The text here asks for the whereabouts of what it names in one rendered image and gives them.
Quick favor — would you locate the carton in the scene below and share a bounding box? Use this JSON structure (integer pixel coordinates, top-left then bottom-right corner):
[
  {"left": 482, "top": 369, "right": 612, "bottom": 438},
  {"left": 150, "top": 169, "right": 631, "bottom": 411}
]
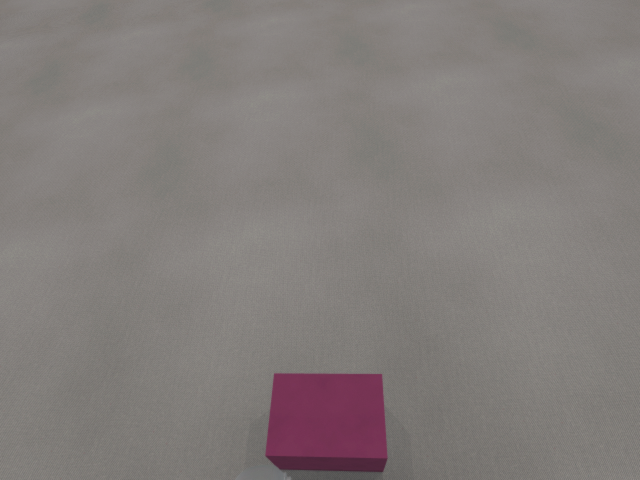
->
[{"left": 265, "top": 373, "right": 388, "bottom": 472}]

